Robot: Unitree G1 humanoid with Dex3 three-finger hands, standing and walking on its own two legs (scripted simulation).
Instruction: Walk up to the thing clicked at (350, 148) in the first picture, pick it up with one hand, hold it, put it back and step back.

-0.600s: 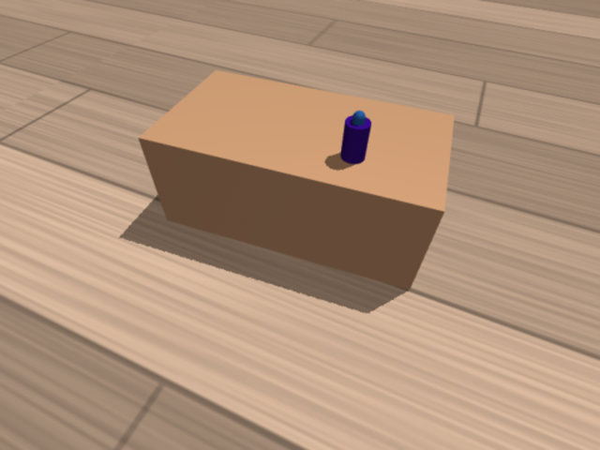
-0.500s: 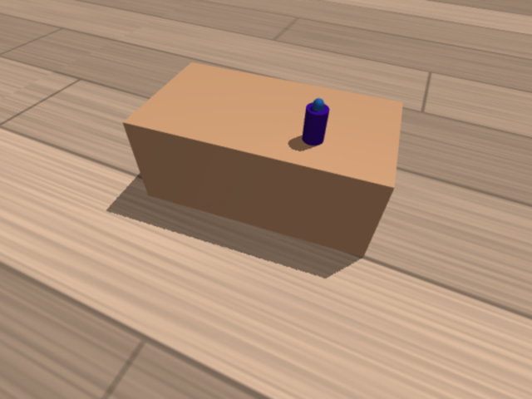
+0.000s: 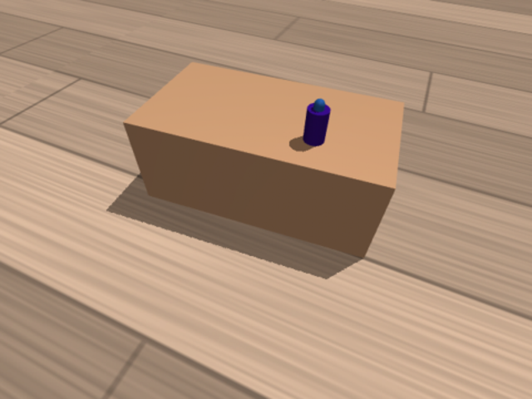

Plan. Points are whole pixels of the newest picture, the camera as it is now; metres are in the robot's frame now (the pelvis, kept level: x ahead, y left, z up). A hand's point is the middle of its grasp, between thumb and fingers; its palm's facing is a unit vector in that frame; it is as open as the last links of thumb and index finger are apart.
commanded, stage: stand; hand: left
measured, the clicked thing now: (316, 120) +1.14 -0.19 -0.24
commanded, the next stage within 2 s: walk up in 0.52 s
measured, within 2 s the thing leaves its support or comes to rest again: neither
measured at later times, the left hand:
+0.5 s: hand out of the picture +0.08 +0.25 -0.16, palm faces -0.02 -0.94 -0.34, open 7.4 cm
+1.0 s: hand out of the picture +0.17 +0.19 -0.16, palm faces -0.15 -0.92 -0.37, open 7.4 cm
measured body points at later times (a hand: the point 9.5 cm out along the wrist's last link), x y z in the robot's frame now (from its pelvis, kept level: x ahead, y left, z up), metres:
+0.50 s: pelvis +0.00 +0.00 +0.00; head +0.01 +0.00 +0.45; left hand +0.08 +0.30 -0.13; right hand +0.08 -0.30 -0.13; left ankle -0.01 +0.13 -0.75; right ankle +0.00 -0.12 -0.75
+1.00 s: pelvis +0.10 -0.08 -0.02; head +0.11 -0.09 +0.43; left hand +0.18 +0.24 -0.13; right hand +0.12 -0.42 -0.13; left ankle +0.13 +0.04 -0.71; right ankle +0.11 -0.21 -0.75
